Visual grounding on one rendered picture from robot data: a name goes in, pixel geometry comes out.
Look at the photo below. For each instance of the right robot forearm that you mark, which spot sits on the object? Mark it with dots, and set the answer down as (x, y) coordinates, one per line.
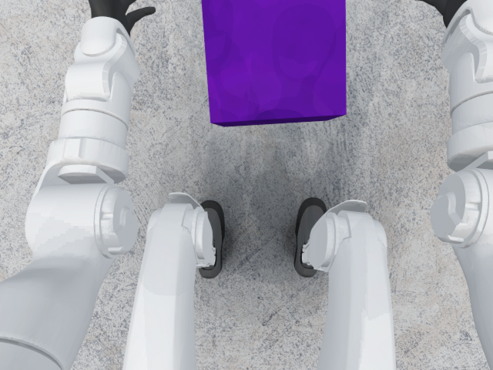
(468, 57)

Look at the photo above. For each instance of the left robot hand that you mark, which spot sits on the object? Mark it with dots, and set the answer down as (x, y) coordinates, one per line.
(117, 9)

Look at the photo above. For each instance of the left robot forearm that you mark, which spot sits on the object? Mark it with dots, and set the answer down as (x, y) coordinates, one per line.
(91, 146)

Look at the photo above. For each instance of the left robot shin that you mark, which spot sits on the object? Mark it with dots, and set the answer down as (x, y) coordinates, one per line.
(184, 198)

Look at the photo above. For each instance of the right robot thigh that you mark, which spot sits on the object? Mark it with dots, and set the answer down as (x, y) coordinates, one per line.
(359, 327)

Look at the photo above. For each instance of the left robot upper arm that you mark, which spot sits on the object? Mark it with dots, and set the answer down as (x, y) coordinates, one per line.
(75, 232)

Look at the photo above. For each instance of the right robot hand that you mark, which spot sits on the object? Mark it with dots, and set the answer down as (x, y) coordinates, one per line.
(447, 8)

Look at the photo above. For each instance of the right robot upper arm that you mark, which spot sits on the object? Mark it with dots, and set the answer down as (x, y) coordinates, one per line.
(462, 215)

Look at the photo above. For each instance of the carton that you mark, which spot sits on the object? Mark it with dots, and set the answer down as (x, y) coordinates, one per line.
(275, 61)

